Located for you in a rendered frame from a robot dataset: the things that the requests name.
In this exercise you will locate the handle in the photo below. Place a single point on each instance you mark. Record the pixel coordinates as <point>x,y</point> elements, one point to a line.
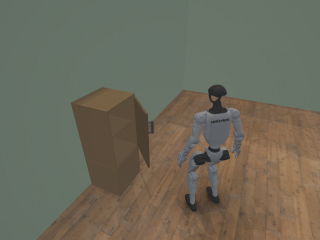
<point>152,127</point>

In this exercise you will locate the left robot upper arm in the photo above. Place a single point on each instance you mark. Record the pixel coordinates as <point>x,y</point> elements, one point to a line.
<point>198,119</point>

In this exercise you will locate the robot right thigh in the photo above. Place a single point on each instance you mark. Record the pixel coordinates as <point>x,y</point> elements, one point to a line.
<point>211,168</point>

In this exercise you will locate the left robot forearm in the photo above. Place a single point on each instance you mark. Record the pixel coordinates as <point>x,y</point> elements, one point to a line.
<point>187,148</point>

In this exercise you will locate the robot head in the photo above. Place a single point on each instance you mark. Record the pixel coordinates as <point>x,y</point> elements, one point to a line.
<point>218,91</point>

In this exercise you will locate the right robot upper arm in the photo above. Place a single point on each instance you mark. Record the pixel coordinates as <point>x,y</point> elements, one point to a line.
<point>236,121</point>

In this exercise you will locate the right robot hand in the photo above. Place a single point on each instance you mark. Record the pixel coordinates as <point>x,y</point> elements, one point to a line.
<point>237,151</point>

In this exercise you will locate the right robot forearm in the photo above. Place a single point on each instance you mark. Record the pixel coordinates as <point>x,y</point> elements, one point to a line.
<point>238,141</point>

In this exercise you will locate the left robot hand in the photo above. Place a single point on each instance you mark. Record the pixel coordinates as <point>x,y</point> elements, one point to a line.
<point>181,159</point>

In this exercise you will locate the cupboard door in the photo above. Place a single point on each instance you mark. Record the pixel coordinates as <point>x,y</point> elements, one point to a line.
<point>142,130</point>

